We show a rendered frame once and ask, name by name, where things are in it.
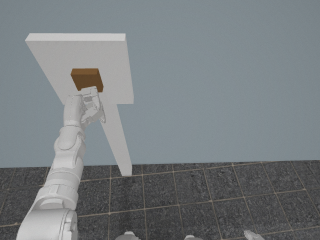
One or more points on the left robot forearm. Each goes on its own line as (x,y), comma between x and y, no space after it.
(61,187)

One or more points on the panel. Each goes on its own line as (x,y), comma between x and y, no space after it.
(59,53)

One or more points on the left robot shin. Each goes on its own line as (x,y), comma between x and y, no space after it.
(129,232)

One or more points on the robot left hand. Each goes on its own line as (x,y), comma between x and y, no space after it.
(76,113)

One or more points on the left robot upper arm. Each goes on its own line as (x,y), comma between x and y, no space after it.
(50,224)

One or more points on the button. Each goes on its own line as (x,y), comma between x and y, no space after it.
(87,77)

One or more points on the robot right hand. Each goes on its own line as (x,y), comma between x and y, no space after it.
(251,235)

